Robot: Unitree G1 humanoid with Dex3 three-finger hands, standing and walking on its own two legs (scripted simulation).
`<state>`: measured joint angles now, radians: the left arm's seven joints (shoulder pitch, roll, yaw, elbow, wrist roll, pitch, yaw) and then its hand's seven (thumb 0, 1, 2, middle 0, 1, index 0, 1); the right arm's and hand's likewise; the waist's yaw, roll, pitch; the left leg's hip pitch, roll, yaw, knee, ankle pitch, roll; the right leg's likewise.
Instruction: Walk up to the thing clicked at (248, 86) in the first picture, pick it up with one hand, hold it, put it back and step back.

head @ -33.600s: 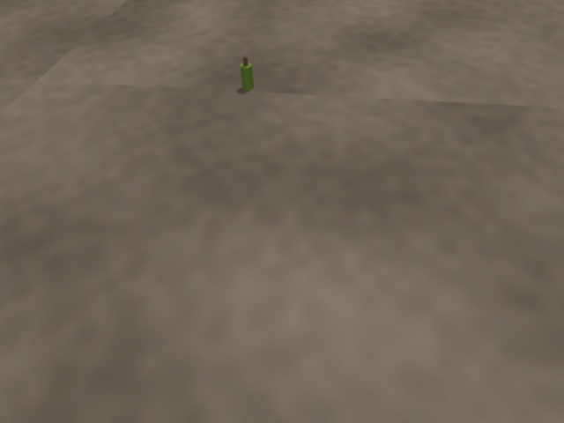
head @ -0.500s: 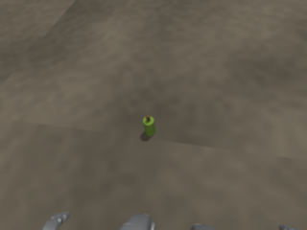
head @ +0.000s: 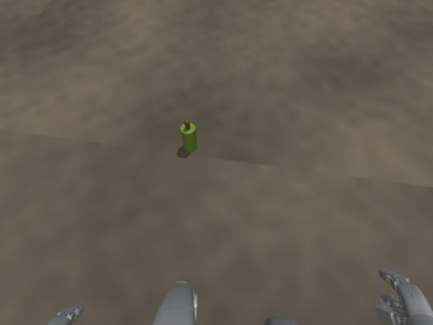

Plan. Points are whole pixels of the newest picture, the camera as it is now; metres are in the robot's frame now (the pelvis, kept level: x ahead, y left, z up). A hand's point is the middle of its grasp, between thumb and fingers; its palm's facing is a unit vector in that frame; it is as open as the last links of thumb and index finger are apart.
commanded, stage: step back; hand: left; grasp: from the side
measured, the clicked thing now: (188, 134) +0.97 +0.23 -0.64
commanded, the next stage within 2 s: stand in 1.22 s
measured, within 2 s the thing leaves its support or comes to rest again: neither
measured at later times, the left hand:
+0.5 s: hand out of the picture -0.06 +0.28 -0.12, palm faces +0.15 -0.91 -0.39, open 7.3 cm
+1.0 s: hand out of the picture -0.03 +0.29 -0.14, palm faces +0.16 -0.91 -0.37, open 7.3 cm
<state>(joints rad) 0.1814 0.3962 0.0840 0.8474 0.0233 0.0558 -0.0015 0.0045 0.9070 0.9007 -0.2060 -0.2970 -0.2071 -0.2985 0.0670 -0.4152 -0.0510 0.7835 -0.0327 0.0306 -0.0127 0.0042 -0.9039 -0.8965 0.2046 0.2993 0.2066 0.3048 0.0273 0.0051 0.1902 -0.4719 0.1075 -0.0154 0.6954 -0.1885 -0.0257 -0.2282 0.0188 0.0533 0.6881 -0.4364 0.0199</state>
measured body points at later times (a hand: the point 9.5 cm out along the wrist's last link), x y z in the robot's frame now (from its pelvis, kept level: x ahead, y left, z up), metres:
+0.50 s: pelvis -0.09 -0.01 +0.02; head -0.10 -0.01 +0.47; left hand -0.07 +0.32 -0.09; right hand -0.01 -0.31 -0.10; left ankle -0.12 +0.11 -0.71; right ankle -0.05 -0.14 -0.68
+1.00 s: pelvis -0.06 +0.01 +0.01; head -0.03 +0.02 +0.46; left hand -0.04 +0.33 -0.11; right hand +0.08 -0.28 -0.11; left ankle -0.04 +0.14 -0.71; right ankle -0.05 -0.13 -0.70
